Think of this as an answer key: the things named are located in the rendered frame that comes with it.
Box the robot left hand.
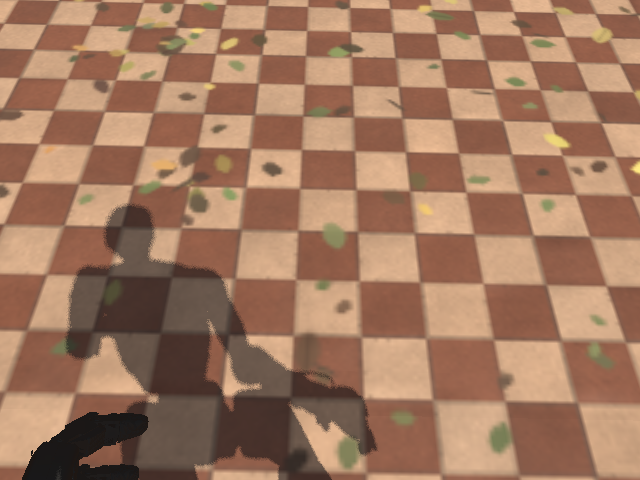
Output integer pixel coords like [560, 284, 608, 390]
[22, 412, 149, 480]

